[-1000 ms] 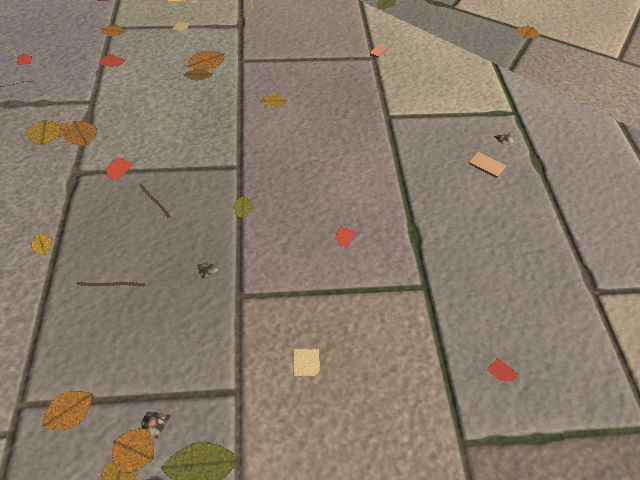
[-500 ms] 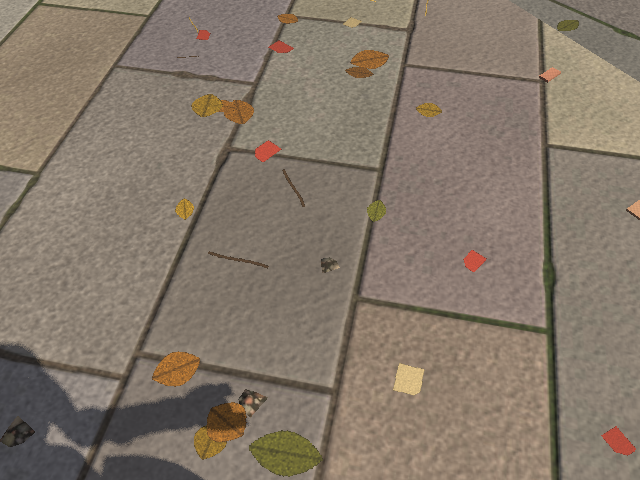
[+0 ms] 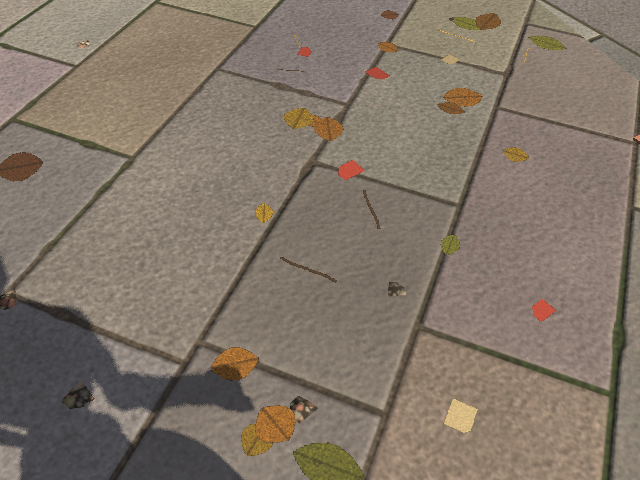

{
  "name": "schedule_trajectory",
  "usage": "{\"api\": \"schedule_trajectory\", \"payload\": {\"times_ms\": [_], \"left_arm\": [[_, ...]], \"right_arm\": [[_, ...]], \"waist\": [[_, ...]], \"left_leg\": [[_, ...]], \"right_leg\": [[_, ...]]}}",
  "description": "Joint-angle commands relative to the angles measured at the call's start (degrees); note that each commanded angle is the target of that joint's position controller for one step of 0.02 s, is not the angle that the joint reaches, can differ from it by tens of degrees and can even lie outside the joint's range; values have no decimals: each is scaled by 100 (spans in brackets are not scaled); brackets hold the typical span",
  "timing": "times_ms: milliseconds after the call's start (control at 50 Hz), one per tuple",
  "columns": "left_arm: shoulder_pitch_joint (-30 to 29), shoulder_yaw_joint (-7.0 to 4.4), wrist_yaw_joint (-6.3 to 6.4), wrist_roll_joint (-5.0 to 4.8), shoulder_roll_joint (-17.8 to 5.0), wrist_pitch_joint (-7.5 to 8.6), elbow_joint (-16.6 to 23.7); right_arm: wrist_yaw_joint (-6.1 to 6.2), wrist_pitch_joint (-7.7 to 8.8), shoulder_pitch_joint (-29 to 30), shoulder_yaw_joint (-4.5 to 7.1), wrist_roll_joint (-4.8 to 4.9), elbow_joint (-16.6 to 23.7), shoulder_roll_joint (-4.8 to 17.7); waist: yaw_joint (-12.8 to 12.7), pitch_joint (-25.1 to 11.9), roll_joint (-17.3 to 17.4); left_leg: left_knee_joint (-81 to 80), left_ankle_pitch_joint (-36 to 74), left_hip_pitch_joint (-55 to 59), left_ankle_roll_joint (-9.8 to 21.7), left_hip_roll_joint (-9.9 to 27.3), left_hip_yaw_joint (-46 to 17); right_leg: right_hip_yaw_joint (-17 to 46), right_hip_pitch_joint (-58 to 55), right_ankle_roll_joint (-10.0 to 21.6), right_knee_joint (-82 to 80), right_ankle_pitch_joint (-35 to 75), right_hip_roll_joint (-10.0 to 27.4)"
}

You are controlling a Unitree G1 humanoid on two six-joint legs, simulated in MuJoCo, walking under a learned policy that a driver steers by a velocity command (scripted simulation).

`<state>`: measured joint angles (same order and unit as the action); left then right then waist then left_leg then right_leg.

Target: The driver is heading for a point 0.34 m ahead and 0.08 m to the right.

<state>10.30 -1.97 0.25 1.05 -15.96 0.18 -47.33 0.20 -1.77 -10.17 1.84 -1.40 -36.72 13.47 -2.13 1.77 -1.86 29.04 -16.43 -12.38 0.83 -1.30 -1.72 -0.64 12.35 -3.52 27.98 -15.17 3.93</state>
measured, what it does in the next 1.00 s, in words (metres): walks ahead: left foot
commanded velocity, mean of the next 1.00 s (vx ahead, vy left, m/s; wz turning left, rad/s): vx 0.18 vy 0.00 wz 0.02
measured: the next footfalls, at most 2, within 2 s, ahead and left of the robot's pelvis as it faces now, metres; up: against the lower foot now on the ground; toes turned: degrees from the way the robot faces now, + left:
left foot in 0.94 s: +0.39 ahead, +0.07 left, +0.00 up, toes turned +1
right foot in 1.24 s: +0.35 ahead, -0.17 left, +0.00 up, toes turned -1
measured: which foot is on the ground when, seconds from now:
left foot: down 0.00-0.50, up 0.52-0.92, down 0.94-1.00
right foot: down 0.00-0.96, up 0.98-1.00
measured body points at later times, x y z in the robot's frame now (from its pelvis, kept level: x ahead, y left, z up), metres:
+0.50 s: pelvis +0.04 -0.02 +0.00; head +0.04 -0.03 +0.45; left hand +0.12 +0.26 -0.12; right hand +0.11 -0.30 -0.13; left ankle -0.01 +0.11 -0.74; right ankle +0.03 -0.13 -0.74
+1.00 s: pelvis +0.23 -0.02 -0.01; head +0.27 -0.02 +0.43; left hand +0.21 +0.25 -0.15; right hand +0.45 -0.25 -0.10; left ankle +0.35 +0.07 -0.74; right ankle +0.05 -0.13 -0.69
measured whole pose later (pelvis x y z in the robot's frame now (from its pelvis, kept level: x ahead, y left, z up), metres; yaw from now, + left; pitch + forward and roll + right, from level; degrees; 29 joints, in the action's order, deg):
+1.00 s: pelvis +0.23 -0.02 -0.01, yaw -1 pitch +1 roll +0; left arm 21.1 -1.2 0.6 0.2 -15.1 2.4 -56.1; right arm -1.6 4.5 -1.3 1.9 -1.1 -40.5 13.9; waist -3.8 3.5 0.6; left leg 29.7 -4.3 -26.9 3.6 -1.3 2.7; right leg 1.5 5.7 -0.1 46.2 -32.6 -1.6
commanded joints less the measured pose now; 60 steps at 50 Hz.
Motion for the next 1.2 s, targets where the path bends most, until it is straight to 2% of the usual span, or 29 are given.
{"api": "schedule_trajectory", "payload": {"times_ms": [20,260,300,340,360,420,440,480,500,520,540,560,580,620,660,720,780,860,900,920,940,960,980,1000,1020,1040,1060,1120,1200], "left_arm": [[-176,-144,40,-17,-688,58,277],[46,-143,125,-54,-687,67,-328],[116,-138,146,-93,-634,56,-434],[-92,-137,147,-149,-592,105,-339],[-260,-134,127,-179,-581,168,-233],[-315,-157,-16,-317,-612,402,-131],[-196,-150,-78,-338,-588,467,-182],[657,-175,-159,-286,-527,546,-629],[1182,-230,-167,-206,-606,537,-899],[1853,-310,-132,-163,-938,540,-1028],[2106,-441,-193,-129,-1628,582,-978],[1642,-315,-186,-99,-1227,636,-812],[1287,-235,-148,-138,-908,655,-677],[967,-175,-138,-146,-782,633,-553],[1130,-86,-135,-103,-546,588,-584],[1233,-73,-52,-69,-647,491,-611],[1319,-59,77,-58,-739,371,-627],[1447,-89,113,-130,-821,305,-722],[1197,-135,122,-156,-875,290,-670],[1033,-148,125,-169,-871,267,-625],[1126,-136,107,-133,-822,262,-611],[1571,-27,73,49,-484,303,-509],[2390,128,-2,-12,-25,306,-733],[2100,-56,-40,-184,-649,269,-837],[1458,-107,-16,-286,-727,214,-605],[1127,-102,52,-237,-596,135,-537],[1083,-117,128,-172,-503,31,-521],[1309,-56,245,-79,-208,-136,-557],[1190,-79,222,-11,-282,-178,-563]], "right_arm": [[2,182,51,192,-1,302,806],[29,182,50,168,37,-3,683],[65,141,-95,214,71,-117,776],[86,107,-371,310,124,-194,1070],[95,130,-515,343,158,-246,1180],[118,306,-617,348,216,-341,1113],[113,328,-464,340,261,-309,1074],[95,297,96,330,324,-190,1058],[90,303,163,285,260,-162,875],[62,339,257,153,167,-66,436],[110,440,305,179,267,244,485],[122,531,136,270,406,130,841],[73,600,-9,288,442,23,900],[28,667,17,319,295,-103,889],[-55,657,109,313,229,-121,754],[-103,614,386,246,204,-21,516],[-162,657,1000,115,210,154,223],[-257,668,1216,153,238,206,416],[-246,694,738,256,171,50,718],[-219,718,148,330,130,-176,861],[-162,732,-361,393,81,-350,1056],[-103,693,-851,442,-94,-439,1457],[-123,612,-879,312,-84,-489,1172],[-146,538,-723,250,65,-478,846],[-129,512,-82,208,173,-434,748],[-120,509,316,135,180,-441,560],[-120,513,603,110,127,-458,506],[-116,508,881,150,-53,-621,595],[-8,411,903,160,82,-814,704]], "waist": [[108,-238,868],[92,-247,317],[150,-313,452],[349,101,899],[424,344,1122],[365,501,1327],[252,447,1190],[-259,133,870],[-433,-31,622],[-601,-237,-425],[-590,-153,-1686],[-382,181,-885],[-213,470,-605],[-88,512,-349],[-95,332,-421],[-87,286,-285],[-230,291,-337],[-154,207,-487],[213,-103,-581],[536,-417,-501],[762,-817,-238],[630,-1707,739],[333,-2728,1655],[493,-2534,947],[375,-1464,786],[248,-912,439],[73,-605,420],[-181,-508,898],[-202,-714,820]], "left_leg": [[-792,1095,86,325,743,-875],[-725,1280,142,289,512,-643],[-907,-305,165,397,459,-697],[-1474,-2426,57,779,899,-1494],[-1757,-2862,21,1005,1247,-2026],[-1912,-2336,262,1273,1790,-2601],[-1833,-2039,260,1192,1730,-2372],[-1386,-1267,-581,841,1158,-1394],[-745,-922,-1087,632,791,-922],[997,-817,-1842,214,197,-134],[2507,-1730,-3022,1,-326,72],[3379,-1671,-3444,79,68,-454],[3599,-986,-3726,185,309,-516],[3387,-29,-3750,219,628,-326],[3086,554,-3356,131,717,-103],[2405,951,-3111,-95,600,237],[957,1755,-2100,-169,310,589],[210,2124,-1580,23,133,432],[52,1878,-1109,262,28,325],[-241,2118,-474,414,-88,405],[-460,3220,528,577,117,279],[331,5623,2591,1134,1331,-882],[60,6140,3457,2195,2651,-2603],[-366,4593,2669,2052,2331,-2558],[-710,3532,1783,1768,2054,-1955],[-1019,2814,942,1537,1774,-1562],[-1276,2286,136,1365,1594,-1246],[-1537,1740,-979,1250,1198,-629],[-1609,-441,-1291,1018,1121,-556]], "right_leg": [[77,-45,16,-210,704,24],[51,-304,-37,-403,917,80],[-254,-157,-6,-96,10,-157],[-453,716,116,665,-809,-383],[-359,1135,238,1001,-984,-357],[159,1769,700,1608,-1554,31],[142,1559,824,1236,-1504,63],[-293,-278,880,-40,20,-274],[-192,-1157,784,-125,326,-353],[1271,-1874,1017,-850,-494,665],[3808,-2103,1892,-1825,-1520,1868],[4010,-1840,2062,-1947,-2133,2003],[3427,-1770,1852,-1924,-2156,1756],[2425,-1708,1496,-1973,-1008,1345],[1575,-1588,1310,-1996,389,976],[743,-1419,1284,-1848,2937,730],[88,-818,1058,-1754,3830,373],[206,-1101,1091,-1423,3996,651],[322,-1406,1003,-863,4637,766],[259,-1479,908,-236,4966,639],[142,-1156,714,643,4584,362],[109,343,497,2234,2160,-23],[430,1284,213,3918,-2454,-749],[932,1305,193,4362,-2489,-539],[652,1725,160,4350,-2182,-313],[515,1700,109,4036,-1855,-117],[527,1342,55,3590,-1558,36],[260,261,-30,2217,-1352,-19],[52,-656,165,751,336,-116]]}}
